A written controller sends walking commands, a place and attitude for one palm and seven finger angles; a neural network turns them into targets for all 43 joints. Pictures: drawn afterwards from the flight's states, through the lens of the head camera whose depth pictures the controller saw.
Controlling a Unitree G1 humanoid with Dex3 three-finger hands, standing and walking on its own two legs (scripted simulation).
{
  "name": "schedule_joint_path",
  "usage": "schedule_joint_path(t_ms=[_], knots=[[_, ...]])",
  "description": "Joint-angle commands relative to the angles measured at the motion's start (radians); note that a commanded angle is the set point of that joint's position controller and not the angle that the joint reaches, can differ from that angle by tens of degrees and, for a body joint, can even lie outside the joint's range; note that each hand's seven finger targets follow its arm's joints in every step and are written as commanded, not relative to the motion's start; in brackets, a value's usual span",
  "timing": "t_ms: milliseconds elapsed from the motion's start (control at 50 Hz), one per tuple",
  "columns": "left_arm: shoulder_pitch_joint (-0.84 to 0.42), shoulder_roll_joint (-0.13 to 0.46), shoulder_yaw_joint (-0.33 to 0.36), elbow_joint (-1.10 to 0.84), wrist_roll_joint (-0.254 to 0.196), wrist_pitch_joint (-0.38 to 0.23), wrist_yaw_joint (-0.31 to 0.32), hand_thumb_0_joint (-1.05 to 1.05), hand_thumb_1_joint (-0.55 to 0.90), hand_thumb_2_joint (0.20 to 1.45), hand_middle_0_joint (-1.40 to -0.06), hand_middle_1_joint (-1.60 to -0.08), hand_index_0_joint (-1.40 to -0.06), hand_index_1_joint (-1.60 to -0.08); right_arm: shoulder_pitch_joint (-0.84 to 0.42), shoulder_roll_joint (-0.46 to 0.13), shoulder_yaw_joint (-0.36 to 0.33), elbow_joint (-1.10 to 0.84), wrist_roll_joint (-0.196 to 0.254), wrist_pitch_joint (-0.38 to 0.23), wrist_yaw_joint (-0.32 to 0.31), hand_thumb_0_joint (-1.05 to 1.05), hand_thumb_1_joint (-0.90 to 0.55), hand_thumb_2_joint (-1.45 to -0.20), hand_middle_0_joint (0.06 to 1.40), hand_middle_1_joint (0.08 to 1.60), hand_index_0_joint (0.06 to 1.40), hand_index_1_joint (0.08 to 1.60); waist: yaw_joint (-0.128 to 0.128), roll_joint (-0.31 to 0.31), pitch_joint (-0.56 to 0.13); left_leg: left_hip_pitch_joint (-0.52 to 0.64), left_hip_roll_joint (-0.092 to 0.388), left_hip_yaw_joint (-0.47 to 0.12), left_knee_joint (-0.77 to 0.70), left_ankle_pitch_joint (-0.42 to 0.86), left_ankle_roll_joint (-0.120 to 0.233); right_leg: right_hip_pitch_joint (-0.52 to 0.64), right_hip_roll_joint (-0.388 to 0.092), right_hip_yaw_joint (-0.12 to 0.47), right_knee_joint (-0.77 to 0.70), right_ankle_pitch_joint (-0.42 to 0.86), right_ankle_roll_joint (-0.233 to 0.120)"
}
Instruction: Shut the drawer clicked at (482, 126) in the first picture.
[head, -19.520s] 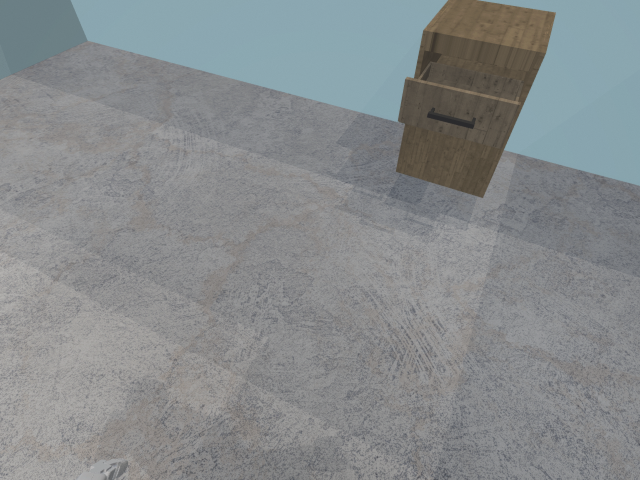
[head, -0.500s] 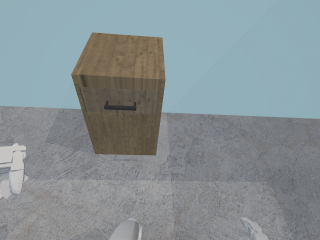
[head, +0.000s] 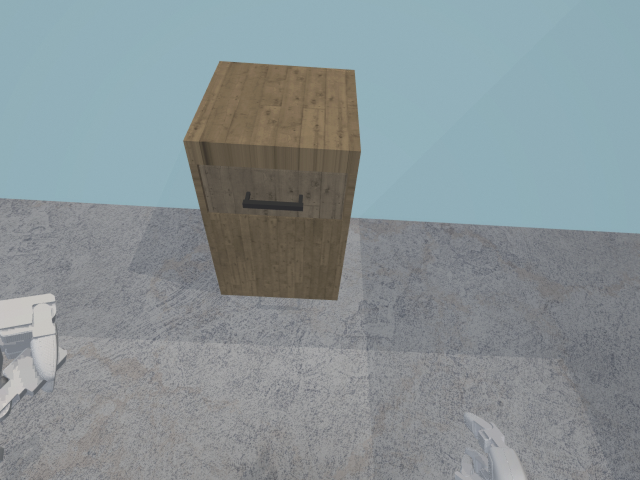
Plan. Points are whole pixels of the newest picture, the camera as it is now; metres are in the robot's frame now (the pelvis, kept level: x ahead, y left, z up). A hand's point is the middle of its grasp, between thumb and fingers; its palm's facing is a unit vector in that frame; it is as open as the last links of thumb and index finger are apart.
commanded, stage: stop stepping back and stand still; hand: left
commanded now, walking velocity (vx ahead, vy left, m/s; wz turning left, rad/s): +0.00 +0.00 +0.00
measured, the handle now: (273, 201) +0.83 +0.17 -0.25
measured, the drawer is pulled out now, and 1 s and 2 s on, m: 0.00 0.00 0.00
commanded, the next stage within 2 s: let the arm hang, fingers relaxed in 0.18 s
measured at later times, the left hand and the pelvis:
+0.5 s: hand out of the picture +0.15 +0.20 -0.14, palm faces +0.03 -0.97 -0.25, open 3.0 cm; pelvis +0.02 +0.00 -0.01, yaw +1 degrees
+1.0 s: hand out of the picture -0.03 +0.17 -0.17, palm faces +0.04 -0.98 -0.19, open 6.6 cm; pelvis +0.03 +0.00 +0.01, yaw +1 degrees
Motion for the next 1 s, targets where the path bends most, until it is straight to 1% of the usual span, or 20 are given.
schedule_joint_path(t_ms=[0, 60, 140, 180, 240, 260, 280, 300, 360, 380, 400, 460, 480, 520, 540, 620, 680, 780, 860, 980], knots=[[-0.036, 0.160, 0.110, -0.242, 0.012, -0.069, 0.022, 0.000, 0.900, 0.900, -1.400, -1.600, -1.400, -1.600, -0.107, -0.121, -0.040, -0.174, 0.000, -0.077, -0.018, 0.000, -0.900, -0.900, 0.200, 0.300, 0.200, 0.300, -0.013, 0.169, -0.058, -0.042, 0.154, -0.221, -0.356, -0.427, 0.014, 0.060, 0.017, -0.023, -0.043, -0.026, -0.013], [0.037, 0.161, 0.118, -0.226, 0.005, -0.069, 0.021, 0.000, 0.900, 0.900, -1.400, -1.600, -1.400, -1.600, -0.107, -0.125, -0.049, -0.176, 0.003, -0.074, -0.007, 0.000, -0.900, -0.900, 0.200, 0.300, 0.200, 0.300, -0.012, 0.077, -0.086, -0.022, 0.079, -0.136, -0.256, -0.330, -0.012, 0.081, -0.011, 0.020, -0.165, -0.044, -0.031], [0.029, 0.146, 0.110, -0.193, -0.005, -0.072, 0.019, 0.000, 0.900, 0.900, -1.400, -1.600, -1.400, -1.600, -0.102, -0.130, -0.057, -0.165, 0.002, -0.055, -0.002, 0.000, -0.900, -0.900, 0.200, 0.300, 0.200, 0.300, -0.026, -0.009, -0.043, 0.064, 0.051, -0.093, -0.112, -0.188, -0.025, -0.077, -0.076, 0.133, -0.264, -0.111, -0.063], [0.001, 0.149, 0.111, -0.194, -0.006, -0.076, 0.021, 0.000, 0.900, 0.900, -1.400, -1.600, -1.400, -1.600, -0.105, -0.133, -0.056, -0.159, 0.004, -0.053, -0.006, 0.000, -0.900, -0.900, 0.200, 0.300, 0.200, 0.300, -0.028, 0.016, -0.053, 0.097, 0.066, -0.104, -0.122, -0.125, -0.021, -0.073, -0.067, 0.112, -0.233, -0.021, -0.052], [-0.012, 0.157, 0.116, -0.196, -0.004, -0.081, 0.023, 0.000, 0.900, 0.900, -1.400, -1.600, -1.400, -1.600, -0.112, -0.134, -0.053, -0.161, 0.006, -0.053, -0.014, 0.000, -0.900, -0.900, 0.200, 0.300, 0.200, 0.300, -0.019, 0.078, -0.083, 0.113, 0.091, -0.130, -0.190, -0.120, -0.007, -0.024, -0.032, 0.063, -0.170, 0.069, -0.028], [-0.127, -0.006, -0.303, 0.653, 0.083, 0.047, -0.115, 0.000, 0.900, 0.900, -1.400, -1.600, -1.400, -1.600, -0.143, -0.273, -0.110, 0.097, 0.004, -0.123, 0.069, 0.000, -0.900, -0.900, 0.200, 0.300, 0.200, 0.300, -0.064, 0.067, -0.059, 0.045, 0.101, -0.148, -0.005, 0.206, -0.008, -0.124, -0.075, 0.004, -0.006, 0.268, -0.035], [-0.125, -0.007, -0.229, 0.688, 0.089, 0.149, -0.136, 0.000, 0.900, 0.900, -1.360, -1.557, -1.360, -1.557, -0.042, -0.255, -0.114, 0.106, 0.000, -0.036, 0.074, 0.000, -0.900, -0.900, 0.200, 0.300, 0.200, 0.300, -0.036, 0.010, -0.127, 0.098, 0.099, -0.099, 0.019, 0.311, -0.007, -0.080, -0.105, 0.057, -0.006, 0.334, -0.034], [-0.139, -0.032, -0.249, 0.717, 0.083, 0.172, -0.137, 0.000, 0.900, 0.900, -1.320, -1.513, -1.320, -1.513, -0.020, -0.206, -0.098, 0.092, -0.006, -0.004, 0.068, 0.000, -0.900, -0.900, 0.200, 0.300, 0.200, 0.300, -0.031, -0.076, -0.163, 0.097, 0.099, -0.112, 0.045, 0.295, 0.005, -0.066, -0.097, 0.051, 0.007, 0.327, -0.043], [-0.247, -0.019, -0.266, 0.874, 0.084, 0.184, -0.137, 0.000, 0.900, 0.900, -1.200, -1.383, -1.200, -1.383, -0.028, -0.191, -0.081, 0.087, -0.019, 0.035, 0.060, 0.000, -0.900, -0.900, 0.200, 0.300, 0.200, 0.300, -0.023, -0.221, -0.162, 0.060, 0.071, -0.122, 0.047, 0.264, 0.014, -0.017, -0.110, 0.075, 0.011, 0.386, -0.064], [-0.271, -0.014, -0.269, 0.940, 0.080, 0.188, -0.137, 0.000, 0.900, 0.900, -1.160, -1.340, -1.160, -1.340, -0.044, -0.196, -0.079, 0.098, -0.023, 0.045, 0.057, 0.000, -0.900, -0.900, 0.200, 0.300, 0.200, 0.300, -0.018, -0.189, -0.140, 0.056, 0.061, -0.120, 0.038, 0.247, 0.014, -0.019, -0.123, 0.086, 0.000, 0.389, -0.070], [-0.303, -0.009, -0.276, 1.013, 0.077, 0.195, -0.134, 0.000, 0.900, 0.900, -1.120, -1.297, -1.120, -1.297, -0.057, -0.193, -0.077, 0.116, -0.026, 0.058, 0.055, 0.000, -0.900, -0.900, 0.200, 0.300, 0.200, 0.300, -0.019, -0.146, -0.116, 0.062, 0.059, -0.127, 0.008, 0.215, 0.012, -0.032, -0.117, 0.095, -0.016, 0.329, -0.072], [-0.333, -0.011, -0.299, 1.218, 0.070, 0.212, -0.127, 0.000, 0.900, 0.900, -1.000, -1.167, -1.000, -1.167, -0.077, -0.179, -0.057, 0.174, -0.030, 0.086, 0.051, 0.000, -0.900, -0.900, 0.200, 0.300, 0.200, 0.300, -0.003, 0.051, -0.043, 0.048, 0.075, -0.167, -0.104, 0.112, 0.012, -0.035, -0.080, 0.082, -0.070, 0.112, -0.053], [-0.329, -0.015, -0.306, 1.283, 0.067, 0.211, -0.126, 0.000, 0.900, 0.900, -0.960, -1.123, -0.960, -1.123, -0.075, -0.167, -0.052, 0.199, -0.028, 0.090, 0.049, 0.000, -0.900, -0.900, 0.200, 0.300, 0.200, 0.300, -0.001, 0.088, -0.032, 0.047, 0.075, -0.168, -0.123, 0.076, 0.010, -0.026, -0.079, 0.086, -0.092, 0.095, -0.055], [-0.322, -0.022, -0.317, 1.385, 0.062, 0.207, -0.128, 0.000, 0.900, 0.900, -0.880, -1.037, -0.880, -1.037, -0.052, -0.158, -0.048, 0.240, -0.024, 0.094, 0.043, 0.000, -0.900, -0.900, 0.200, 0.300, 0.200, 0.300, -0.005, 0.114, -0.030, 0.067, 0.070, -0.162, -0.145, 0.011, 0.002, -0.021, -0.079, 0.094, -0.127, 0.074, -0.060], [-0.308, -0.037, -0.317, 1.425, 0.058, 0.203, -0.125, 0.000, 0.900, 0.900, -0.840, -0.993, -0.840, -0.993, -0.034, -0.148, -0.049, 0.264, -0.026, 0.096, 0.040, 0.000, -0.900, -0.900, 0.200, 0.300, 0.200, 0.300, -0.005, 0.166, -0.042, 0.087, 0.074, -0.162, -0.154, 0.004, 0.002, -0.017, -0.081, 0.094, -0.136, 0.081, -0.064], [-0.280, -0.059, -0.325, 1.539, 0.056, 0.198, -0.127, 0.000, 0.900, 0.900, -0.680, -0.820, -0.680, -0.820, 0.029, -0.129, -0.052, 0.326, -0.019, 0.096, 0.029, 0.000, -0.900, -0.900, 0.200, 0.300, 0.200, 0.300, -0.008, 0.132, -0.083, 0.144, 0.085, -0.165, -0.157, 0.028, 0.009, 0.012, -0.084, 0.077, -0.163, 0.120, -0.066], [-0.269, -0.074, -0.339, 1.595, 0.054, 0.199, -0.125, 0.000, 0.900, 0.900, -0.560, -0.690, -0.560, -0.690, 0.071, -0.127, -0.052, 0.370, -0.015, 0.096, 0.024, 0.000, -0.900, -0.900, 0.200, 0.300, 0.200, 0.300, -0.013, 0.053, -0.055, 0.165, 0.096, -0.166, -0.166, 0.045, 0.012, -0.004, -0.082, 0.066, -0.173, 0.118, -0.063], [-0.229, -0.098, -0.349, 1.663, 0.053, 0.203, -0.118, 0.000, 0.900, 0.900, -0.360, -0.473, -0.360, -0.473, 0.115, -0.102, -0.051, 0.426, -0.012, 0.100, 0.020, 0.000, -0.900, -0.900, 0.200, 0.300, 0.200, 0.300, -0.013, 0.023, 0.009, 0.147, 0.095, -0.166, -0.199, -0.028, 0.014, -0.030, -0.083, 0.058, -0.183, 0.068, -0.064], [-0.196, -0.115, -0.351, 1.688, 0.054, 0.201, -0.112, 0.000, 0.900, 0.900, -0.200, -0.300, -0.200, -0.300, 0.140, -0.086, -0.053, 0.452, -0.012, 0.100, 0.019, 0.000, -0.900, -0.900, 0.200, 0.300, 0.200, 0.300, -0.011, -0.001, 0.011, 0.150, 0.091, -0.159, -0.207, -0.057, 0.014, -0.038, -0.080, 0.062, -0.179, 0.051, -0.065], [-0.183, -0.151, -0.350, 1.702, 0.055, 0.199, -0.105, 0.000, 0.900, 0.900, -0.200, -0.300, -0.200, -0.300, 0.165, -0.042, -0.051, 0.480, -0.014, 0.097, 0.017, 0.000, -0.900, -0.900, 0.200, 0.300, 0.200, 0.300, -0.012, -0.007, 0.061, 0.127, 0.084, -0.140, -0.206, -0.053, 0.012, -0.061, -0.080, 0.068, -0.176, 0.051, -0.064]])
